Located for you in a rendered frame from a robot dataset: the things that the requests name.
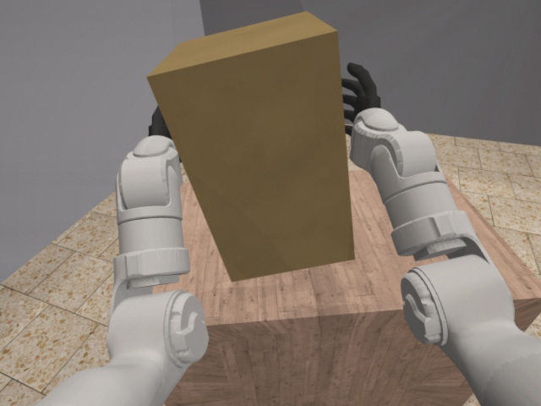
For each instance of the carton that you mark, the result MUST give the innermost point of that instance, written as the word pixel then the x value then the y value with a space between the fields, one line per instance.
pixel 256 115

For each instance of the left robot forearm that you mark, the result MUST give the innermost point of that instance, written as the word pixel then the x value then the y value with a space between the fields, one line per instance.
pixel 149 215

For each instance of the robot left upper arm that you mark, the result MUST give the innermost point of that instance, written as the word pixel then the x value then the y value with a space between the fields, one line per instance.
pixel 152 340

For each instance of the robot right upper arm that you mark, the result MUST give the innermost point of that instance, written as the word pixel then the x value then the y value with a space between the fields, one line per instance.
pixel 462 306

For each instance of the pedestal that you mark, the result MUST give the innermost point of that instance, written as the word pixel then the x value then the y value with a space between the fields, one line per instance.
pixel 331 335

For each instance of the left robot hand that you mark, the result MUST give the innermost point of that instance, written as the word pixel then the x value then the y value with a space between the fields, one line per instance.
pixel 159 126

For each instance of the right robot hand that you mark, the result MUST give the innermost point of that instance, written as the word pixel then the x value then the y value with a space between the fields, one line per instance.
pixel 365 90

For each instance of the right robot forearm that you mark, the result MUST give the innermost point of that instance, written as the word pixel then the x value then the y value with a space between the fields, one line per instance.
pixel 414 190

